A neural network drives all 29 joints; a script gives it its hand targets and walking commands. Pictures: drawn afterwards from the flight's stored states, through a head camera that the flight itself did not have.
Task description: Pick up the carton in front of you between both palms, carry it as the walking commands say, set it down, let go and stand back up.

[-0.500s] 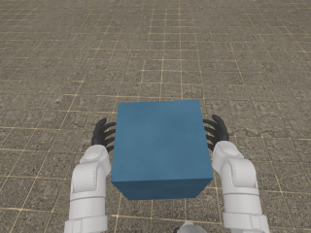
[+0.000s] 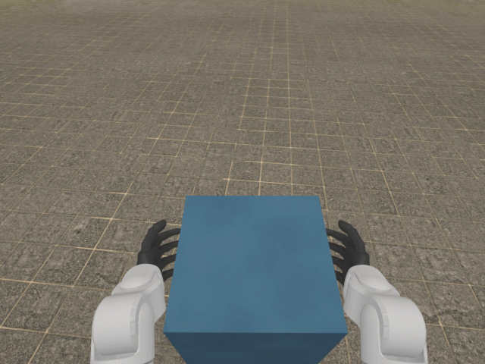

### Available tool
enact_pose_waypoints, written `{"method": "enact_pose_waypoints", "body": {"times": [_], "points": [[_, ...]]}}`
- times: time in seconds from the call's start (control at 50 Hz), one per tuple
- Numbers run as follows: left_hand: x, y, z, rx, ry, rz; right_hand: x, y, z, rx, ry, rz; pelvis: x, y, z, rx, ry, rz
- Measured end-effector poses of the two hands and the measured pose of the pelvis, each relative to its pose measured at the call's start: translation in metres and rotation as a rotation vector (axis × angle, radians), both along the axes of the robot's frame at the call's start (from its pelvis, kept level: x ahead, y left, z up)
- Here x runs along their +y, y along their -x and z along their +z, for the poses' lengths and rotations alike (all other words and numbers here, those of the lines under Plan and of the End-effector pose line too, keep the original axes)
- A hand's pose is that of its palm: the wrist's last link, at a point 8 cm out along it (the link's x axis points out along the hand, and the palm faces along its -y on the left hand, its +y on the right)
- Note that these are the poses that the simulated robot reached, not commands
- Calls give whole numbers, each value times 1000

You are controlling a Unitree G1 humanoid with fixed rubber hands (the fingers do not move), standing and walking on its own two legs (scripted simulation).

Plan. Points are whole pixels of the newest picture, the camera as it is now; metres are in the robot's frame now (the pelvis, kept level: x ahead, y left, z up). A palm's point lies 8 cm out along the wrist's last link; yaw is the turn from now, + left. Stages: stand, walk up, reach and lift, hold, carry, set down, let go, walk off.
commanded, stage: carry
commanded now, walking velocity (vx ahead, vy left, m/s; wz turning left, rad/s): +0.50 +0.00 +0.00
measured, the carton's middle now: (251, 288) +0.26 +0.00 +0.02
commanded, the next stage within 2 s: none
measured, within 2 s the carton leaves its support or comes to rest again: neither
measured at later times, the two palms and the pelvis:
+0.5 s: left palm (196, 149) +0.52 +0.12 +0.11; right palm (334, 153) +0.53 -0.18 +0.10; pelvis +0.30 -0.03 +0.00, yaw +1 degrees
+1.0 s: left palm (205, 88) +0.83 +0.14 +0.11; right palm (307, 88) +0.84 -0.16 +0.11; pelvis +0.61 -0.02 +0.00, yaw +0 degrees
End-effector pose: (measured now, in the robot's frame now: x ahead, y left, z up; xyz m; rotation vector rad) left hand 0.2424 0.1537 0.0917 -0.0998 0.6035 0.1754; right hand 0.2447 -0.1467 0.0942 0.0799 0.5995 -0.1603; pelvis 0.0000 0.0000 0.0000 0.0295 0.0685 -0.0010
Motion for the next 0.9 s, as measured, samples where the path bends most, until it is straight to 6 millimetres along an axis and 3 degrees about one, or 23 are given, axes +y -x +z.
{"method": "enact_pose_waypoints", "body": {"times": [0.1, 0.22, 0.4, 0.52, 0.64, 0.76, 0.9], "points": [[7, -40, -5, 88, -2, -27, 7, -32, -6, 88, -4, -30, 13, -50, 11, 7, 17, -31], [2, -96, 10, 90, 0, -68, 4, -78, 11, 89, -1, -63, 15, -111, 27, -5, 44, -16], [-9, -202, 28, 9, -11, -15, -9, -201, 27, 9, 4, -3, -8, -225, 22, -14, 34, -2], [-36, -295, 15, 2, -59, 0, -36, -300, 2, 0, -31, 21, -37, -312, -2, -13, 43, 24], [-45, -349, 10, 112, -50, 44, -43, -366, -2, 109, -37, 68, -54, -370, 18, -2, 13, 47], [-46, -410, 29, 70, -42, 57, -44, -430, 17, 67, -33, 74, -56, -438, 32, -4, -1, 38], [-39, -510, 39, -2, -35, 12, -38, -517, 31, -4, -19, 31, -41, -532, 26, -12, 11, 23]]}}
